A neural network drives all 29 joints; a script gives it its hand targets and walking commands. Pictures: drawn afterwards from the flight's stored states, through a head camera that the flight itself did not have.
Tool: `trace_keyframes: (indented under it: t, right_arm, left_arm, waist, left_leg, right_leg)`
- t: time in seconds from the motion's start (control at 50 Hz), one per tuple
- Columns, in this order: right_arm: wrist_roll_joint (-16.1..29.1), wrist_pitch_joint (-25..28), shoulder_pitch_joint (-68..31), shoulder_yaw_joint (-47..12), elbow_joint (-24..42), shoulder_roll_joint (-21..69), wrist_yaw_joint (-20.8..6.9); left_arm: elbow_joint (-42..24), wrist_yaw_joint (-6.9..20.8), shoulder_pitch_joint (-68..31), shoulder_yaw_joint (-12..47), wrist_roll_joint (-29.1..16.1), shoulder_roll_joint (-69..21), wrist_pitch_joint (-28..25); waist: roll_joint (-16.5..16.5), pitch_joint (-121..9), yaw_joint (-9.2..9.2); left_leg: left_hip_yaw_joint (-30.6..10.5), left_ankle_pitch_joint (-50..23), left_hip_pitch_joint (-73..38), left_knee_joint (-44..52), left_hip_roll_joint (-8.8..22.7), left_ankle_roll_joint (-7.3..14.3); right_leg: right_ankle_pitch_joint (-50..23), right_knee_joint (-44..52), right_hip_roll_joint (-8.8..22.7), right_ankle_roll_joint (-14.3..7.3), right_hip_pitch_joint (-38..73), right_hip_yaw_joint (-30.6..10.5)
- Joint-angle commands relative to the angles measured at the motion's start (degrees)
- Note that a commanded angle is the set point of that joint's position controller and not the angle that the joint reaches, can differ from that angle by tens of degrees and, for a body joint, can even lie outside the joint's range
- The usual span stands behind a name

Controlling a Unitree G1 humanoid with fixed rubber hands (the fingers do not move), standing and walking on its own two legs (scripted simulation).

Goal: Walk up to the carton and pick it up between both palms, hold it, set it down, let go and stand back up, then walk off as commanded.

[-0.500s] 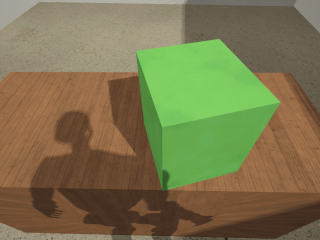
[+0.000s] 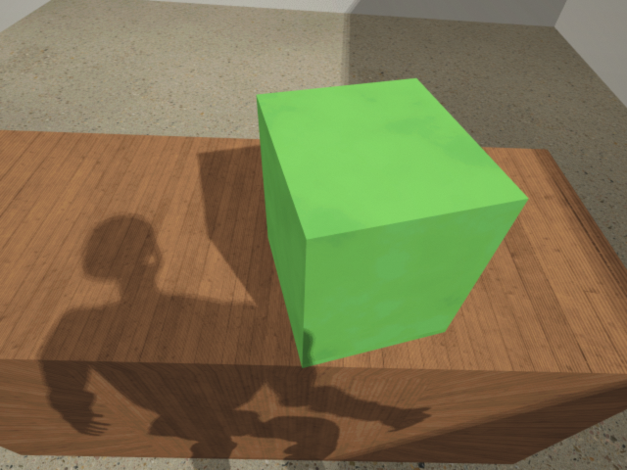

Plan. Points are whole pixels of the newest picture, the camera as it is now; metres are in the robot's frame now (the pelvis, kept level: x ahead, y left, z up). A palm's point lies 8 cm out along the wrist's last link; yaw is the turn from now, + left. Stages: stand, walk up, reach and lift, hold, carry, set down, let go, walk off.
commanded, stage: walk up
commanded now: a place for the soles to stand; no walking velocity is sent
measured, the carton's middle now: (359, 223) +0.47 -0.04 +0.05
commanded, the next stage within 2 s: reach and lift in 1.12 s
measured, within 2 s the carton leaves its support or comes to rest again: neither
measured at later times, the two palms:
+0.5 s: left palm out of the picture +0.05 +0.30 -0.12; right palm out of the picture +0.08 -0.33 -0.10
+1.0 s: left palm out of the picture +0.07 +0.29 -0.12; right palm out of the picture +0.08 -0.34 -0.10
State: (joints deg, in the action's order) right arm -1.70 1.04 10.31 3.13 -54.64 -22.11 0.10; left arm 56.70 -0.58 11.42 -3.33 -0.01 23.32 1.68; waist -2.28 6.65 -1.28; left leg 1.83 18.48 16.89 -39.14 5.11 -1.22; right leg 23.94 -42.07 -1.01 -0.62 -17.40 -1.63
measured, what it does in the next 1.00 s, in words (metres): steps on the spot: right foot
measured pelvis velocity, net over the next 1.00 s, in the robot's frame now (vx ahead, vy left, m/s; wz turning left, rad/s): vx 0.00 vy -0.02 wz -0.01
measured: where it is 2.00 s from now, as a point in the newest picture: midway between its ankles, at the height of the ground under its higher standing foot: outside the picture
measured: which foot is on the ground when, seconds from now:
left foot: down 0.00-1.00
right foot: up 0.00-0.00, down 0.02-1.00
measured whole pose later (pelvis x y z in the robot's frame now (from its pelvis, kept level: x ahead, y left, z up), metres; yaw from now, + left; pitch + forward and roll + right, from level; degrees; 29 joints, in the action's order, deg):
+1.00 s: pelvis +0.00 -0.02 +0.00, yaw +0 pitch -3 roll +0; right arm -1.7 0.6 7.3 3.1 -55.9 -22.0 -0.1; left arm 57.2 0.4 9.3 -3.0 0.0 22.4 0.3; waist -1.4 7.7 0.4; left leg 1.4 19.2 15.6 -38.0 1.8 -0.3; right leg 17.0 -37.5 -2.3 -1.0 -17.2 -2.4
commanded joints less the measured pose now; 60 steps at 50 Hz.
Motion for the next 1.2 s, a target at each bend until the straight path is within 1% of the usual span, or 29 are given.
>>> trace_keyframes:
  t: [0.0, 0.04, 0.08, 0.12, 0.14, 0.2, 0.22, 0.24, 0.26, 0.28, 0.34, 0.36, 0.4, 0.46, 0.48, 0.56, 0.66, 0.68, 0.7, 0.74, 0.78, 0.82, 0.84, 0.88, 0.94, 1.0, 1.1, 1.12, 1.18]
  right_arm:
    - [1.78, -0.98, -4.86, 0.97, 7.02, -7.91, 1.2]
    - [1.07, -1.77, -4.8, 2.7, 5.29, -12.85, 1.16]
    - [1.79, -1.29, -2.66, 2.01, 3.81, -11.84, 0.33]
    - [1.98, -0.78, -1.68, 2.04, 2.28, -10.72, 0.38]
    - [1.22, -0.7, -1.11, 1.85, 1.71, -10.7, 0.32]
    - [0.41, 0.43, 0.65, 2.45, -1.18, -10.76, 0.65]
    - [-0.53, 0.89, -0.36, 2.46, -0.65, -12.4, 0.8]
    - [-0.41, 1.17, -3.92, 2.36, 0.97, -15.15, 0.73]
    - [0.18, 1.3, -5.65, 2.24, 1.22, -16.0, 0.56]
    - [0.28, 1.46, -8.2, 1.57, 1.63, -15.06, 0.38]
    - [1.2, 0.91, -8.81, 1.29, 1.9, -12.46, 0.36]
    - [1.13, 0.65, -6.94, 1.02, 1.6, -11.32, 0.32]
    - [0.81, 0.22, -5.63, 0.87, 0.38, -10.4, 0.32]
    - [1.48, 0.32, -4.77, 1.14, -0.07, -10.73, 0.1]
    - [1.17, 0.38, -5.38, 0.93, -0.34, -11.06, 0.24]
    - [0.97, 0.18, -7.61, 1.4, 0.2, -12.32, 0.18]
    - [1.27, 0.8, -6.31, 2.01, 0.48, -14.04, 0.76]
    - [1.08, 1.05, -5.1, 1.63, -0.22, -13.84, 0.88]
    - [0.65, 1.32, -5.65, 2.39, 0.09, -15.52, 0.76]
    - [0.52, 1.51, -5.38, 2.29, 0.34, -15.76, 1.01]
    - [0.91, 1.41, -7.52, 2.04, 1.07, -14.74, 0.87]
    - [1.63, 1.0, -5.68, 1.71, 1.5, -13.36, 0.82]
    - [1.43, 0.86, -6.59, 1.6, 0.86, -12.78, 0.78]
    - [0.87, 0.7, -3.81, 1.41, -0.12, -12.19, 0.63]
    - [0.91, 1.58, -2.66, 1.9, 0.11, -13.43, 0.79]
    - [0.89, 1.22, -5.03, 2.42, 0.51, -15.97, 0.76]
    - [1.35, 0.9, -5.17, 1.4, 1.51, -10.44, 0.83]
    - [-7.62, 9.57, -25.27, 5.56, -1.23, -4.1, -0.84]
    - [-8.07, 9.59, -16.89, 10.68, 1.15, -10.66, -4.08]
  left_arm:
    - [-2.25, -0.22, 2.67, -3.9, 2.55, 16.37, -3.56]
    - [-3.58, -0.12, -2.91, -4.36, 2.47, 19.76, -3.52]
    - [-3.54, 0.2, -5.5, -3.09, 2.37, 14.59, -3.0]
    - [-2.79, -0.15, -5.16, -2.65, 2.15, 14.4, -2.77]
    - [-3.3, 0.07, -5.42, -2.38, 1.82, 12.82, -2.9]
    - [-3.54, 0.34, -5.6, -1.66, 0.62, 10.57, -1.9]
    - [-3.6, 0.28, -5.55, -0.58, -0.15, 8.43, -2.03]
    - [-3.04, 0.39, -4.98, -0.88, -0.29, 8.5, -1.75]
    - [-1.57, 0.26, -4.93, -1.7, 0.25, 10.22, -1.83]
    - [-1.01, 0.58, -2.5, -1.68, -0.03, 9.85, -2.0]
    - [-0.76, 0.68, -1.33, -1.81, 0.91, 10.81, -3.0]
    - [-1.25, 0.68, -3.5, -1.74, 1.16, 11.63, -3.36]
    - [-1.63, 0.7, -6.09, -1.81, 1.15, 12.77, -3.77]
    - [-1.11, 0.23, -7.16, -0.89, 0.71, 11.81, -4.02]
    - [-1.28, 0.34, -6.69, -0.69, 0.34, 10.76, -3.87]
    - [-0.59, 0.23, -6.82, -0.93, 0.21, 10.96, -3.38]
    - [-2.4, 0.88, -7.78, -1.64, 1.42, 12.23, -2.49]
    - [-2.18, 1.01, -7.93, -1.55, 1.31, 11.14, -2.07]
    - [-2.44, 1.07, -5.06, -1.43, 1.07, 9.87, -1.91]
    - [-2.42, 1.27, -4.1, -1.36, 1.31, 9.68, -1.96]
    - [-1.84, 1.35, -2.89, -1.09, 0.86, 10.5, -2.08]
    - [-2.73, 1.31, -5.49, -2.22, 1.73, 12.57, -2.31]
    - [-2.57, 1.36, -6.23, -1.77, 1.5, 12.14, -2.31]
    - [-3.22, 1.3, -7.4, -1.56, 1.46, 11.41, -2.49]
    - [-3.82, 1.24, -7.69, -1.35, 0.96, 10.9, -1.99]
    - [-2.5, 1.42, -4.77, -2.0, 1.73, 10.83, -1.83]
    - [-3.32, 1.25, -5.53, -2.25, 1.39, 13.38, -2.59]
    - [-23.43, -1.7, -25.63, -4.09, 1.25, 11.99, 10.07]
    - [-30.99, -2.45, -26.23, -0.41, 2.57, 9.15, 23.22]
  waist:
    - [-9.89, -2.8, -0.73]
    - [-4.87, 0.46, 0.21]
    - [-4.57, 0.29, 1.11]
    - [-7.82, -0.75, -0.12]
    - [-5.64, -1.51, 0.86]
    - [-3.67, -4.31, 2.56]
    - [5.67, -5.82, 2.81]
    - [8.29, -2.22, 0.97]
    - [7.72, -3.68, 0.95]
    - [6.1, -3.57, -1.5]
    - [7.23, -5.24, -0.4]
    - [2.03, -4.98, 0.54]
    - [2.61, -5.04, 2.02]
    - [-1.76, -7.99, 2.72]
    - [0.24, -8.02, 2.25]
    - [4.54, -6.37, 1.39]
    - [0.53, -6.57, 2.03]
    - [0.37, -5.89, 2.24]
    - [4.35, -5.98, 1.05]
    - [5.3, -6.48, 0.95]
    - [3.62, -7.78, 0.32]
    - [-1.21, -6.69, 2.2]
    - [1.35, -4.51, 1.64]
    - [-0.54, -6.87, 2.25]
    - [1.14, -7.09, 3.02]
    - [2.75, -5.39, 1.32]
    - [-1.07, -8.12, 1.67]
    - [4.91, -6.91, 3.78]
    - [1.25, -4.39, 7.34]
  left_leg:
    - [0.34, 11.38, 12.25, -12.11, -3.27, 1.6]
    - [-5.7, 16.89, 6.38, -16.77, -3.24, 2.33]
    - [-4.6, 12.53, 4.69, -14.2, -2.57, 2.67]
    - [-3.86, 12.68, 4.21, -7.93, -2.86, 2.17]
    - [-2.88, 11.7, 0.43, -2.86, -3.45, 2.18]
    - [-1.04, -2.32, -10.93, 15.62, -4.71, 2.91]
    - [-10.44, -0.69, -12.98, 19.12, 2.41, 4.08]
    - [-18.22, 6.59, -4.52, 22.8, 8.15, 7.69]
    - [-18.53, 7.15, -0.36, 22.85, 11.98, 11.17]
    - [-16.23, 4.81, 3.38, 21.41, 11.24, 11.37]
    - [-8.6, 1.34, 2.06, 14.41, 4.64, 7.51]
    - [-7.24, -0.32, 1.47, 12.3, 1.99, 5.65]
    - [-3.93, 1.14, -3.23, 9.32, -0.98, 3.86]
    - [-4.89, -5.8, -8.27, 9.35, 0.12, 4.18]
    - [-4.81, -8.83, -8.84, 10.54, 0.32, 4.45]
    - [-6.75, -6.28, -5.95, 13.25, 2.55, 5.12]
    - [-6.93, -2.25, -6.86, 13.26, 3.09, 5.85]
    - [-11.28, 2.3, -4.39, 15.62, 5.43, 7.86]
    - [-10.54, 3.6, -5.68, 16.04, 6.5, 8.22]
    - [-11.79, -2.6, -3.9, 15.72, 8.36, 8.77]
    - [-10.3, -1.05, -3.64, 12.8, 6.56, 7.55]
    - [-6.87, 2.54, -4.55, 11.03, 2.92, 5.62]
    - [-4.98, 4.09, -3.55, 11.23, 0.92, 3.97]
    - [-2.98, 3.25, -5.54, 9.34, -1.66, 3.44]
    - [-7.31, -1.02, -9.25, 14.67, 2.41, 5.48]
    - [-11.12, -0.77, -3.41, 14.46, 7.37, 8.4]
    - [-1.38, -0.09, -4.04, 5.65, -2.36, 2.9]
    - [0.46, 8.57, 4.52, 3.62, -2.97, 0.81]
    - [1.4, 11.67, 2.33, -0.74, -1.75, 2.26]
  right_leg:
    - [-4.5, 28.01, 15.15, -5.97, 2.98, -27.53]
    - [13.1, 30.98, 19.14, -12.6, -8.51, -34.68]
    - [6.71, 27.31, 13.61, -10.29, -5.05, -24.15]
    - [-5.46, 23.31, 13.12, -10.23, -1.92, -21.32]
    - [-8.26, 22.55, 13.15, -10.85, -2.41, -20.79]
    - [-13.56, 15.33, 9.06, -6.09, -3.36, -14.54]
    - [-10.48, 12.57, 7.28, -2.92, -8.87, -13.32]
    - [-2.98, 8.29, 1.51, -1.28, -6.62, -7.66]
    - [-0.44, 5.09, 0.26, -0.97, 0.45, -3.9]
    - [-1.13, 4.41, 0.84, -1.23, 4.06, -3.35]
    - [-13.13, 11.31, 3.53, -2.84, 6.84, -6.98]
    - [-11.91, 14.94, 6.86, -4.15, 4.92, -11.77]
    - [-9.17, 19.24, 10.41, -5.94, -0.89, -18.39]
    - [-16.73, 18.31, 9.5, -4.82, -0.06, -14.56]
    - [-20.54, 17.03, 8.53, -4.23, -0.62, -13.45]
    - [-17.04, 13.8, 6.02, -3.35, -0.34, -10.89]
    - [-12.41, 14.58, 5.03, -4.4, -1.59, -10.06]
    - [-8.72, 12.24, 4.14, -3.7, -2.91, -9.98]
    - [-7.47, 11.26, 3.43, -3.5, -3.49, -8.55]
    - [-11.34, 9.14, 2.54, -3.18, -0.88, -7.41]
    - [-11.93, 12.88, 3.81, -3.77, 0.2, -8.86]
    - [-10.35, 16.59, 5.5, -4.36, -0.22, -11.92]
    - [-9.17, 18.06, 5.86, -4.57, -2.84, -13.45]
    - [-4.27, 21.19, 8.51, -6.21, -2.76, -16.77]
    - [-7.97, 15.48, 5.63, -3.72, -4.58, -12.67]
    - [-9.7, 10.78, 1.76, -2.72, -0.77, -7.24]
    - [-12.48, 21.06, 10.41, -7.57, 2.81, -18.9]
    - [3.95, 4.79, 0.63, -1.26, -11.03, 6.11]
    - [3.66, 1.8, 0.8, -3.08, -12.96, 6.1]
